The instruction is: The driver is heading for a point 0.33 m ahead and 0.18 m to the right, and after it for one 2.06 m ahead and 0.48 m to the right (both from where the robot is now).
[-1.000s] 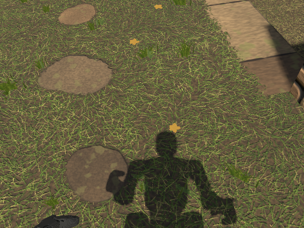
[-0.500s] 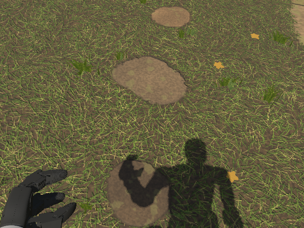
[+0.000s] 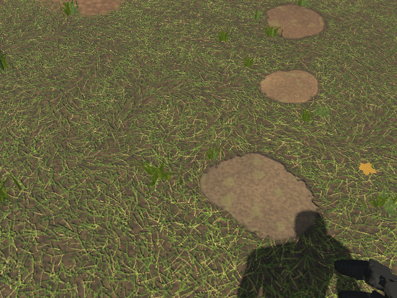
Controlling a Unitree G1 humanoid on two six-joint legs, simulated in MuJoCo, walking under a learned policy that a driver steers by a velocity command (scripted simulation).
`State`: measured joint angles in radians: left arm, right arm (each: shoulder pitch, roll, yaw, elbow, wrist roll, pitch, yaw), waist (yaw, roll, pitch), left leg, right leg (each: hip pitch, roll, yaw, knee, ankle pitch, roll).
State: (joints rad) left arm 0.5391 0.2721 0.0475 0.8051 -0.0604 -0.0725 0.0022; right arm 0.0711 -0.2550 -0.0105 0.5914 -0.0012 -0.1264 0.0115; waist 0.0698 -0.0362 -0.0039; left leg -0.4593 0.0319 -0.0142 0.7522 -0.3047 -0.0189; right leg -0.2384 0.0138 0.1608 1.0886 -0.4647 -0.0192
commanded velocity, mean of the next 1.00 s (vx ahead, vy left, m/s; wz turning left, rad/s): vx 1.00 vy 0.00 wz -0.37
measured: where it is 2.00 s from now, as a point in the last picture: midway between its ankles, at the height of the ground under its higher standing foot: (280, 68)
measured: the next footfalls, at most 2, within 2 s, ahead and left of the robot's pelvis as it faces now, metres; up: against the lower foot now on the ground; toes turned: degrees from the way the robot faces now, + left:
right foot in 0.36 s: +0.49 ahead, -0.15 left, +0.00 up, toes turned -23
left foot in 0.82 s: +0.97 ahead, -0.23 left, +0.00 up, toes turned -28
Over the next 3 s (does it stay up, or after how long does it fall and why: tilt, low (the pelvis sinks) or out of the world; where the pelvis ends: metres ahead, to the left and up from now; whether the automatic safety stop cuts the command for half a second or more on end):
stays up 2.29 -0.37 0.03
